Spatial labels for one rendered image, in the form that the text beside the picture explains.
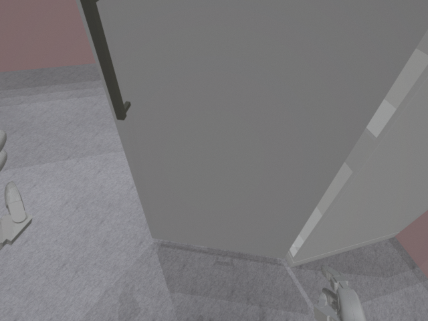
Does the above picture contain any robot right hand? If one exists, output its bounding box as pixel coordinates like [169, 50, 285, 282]
[314, 265, 366, 321]

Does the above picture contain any handle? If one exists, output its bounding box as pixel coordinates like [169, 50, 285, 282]
[80, 0, 131, 120]

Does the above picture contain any robot left hand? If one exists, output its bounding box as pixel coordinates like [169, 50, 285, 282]
[0, 130, 33, 250]

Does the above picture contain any fridge door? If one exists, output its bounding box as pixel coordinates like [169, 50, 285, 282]
[76, 0, 428, 259]

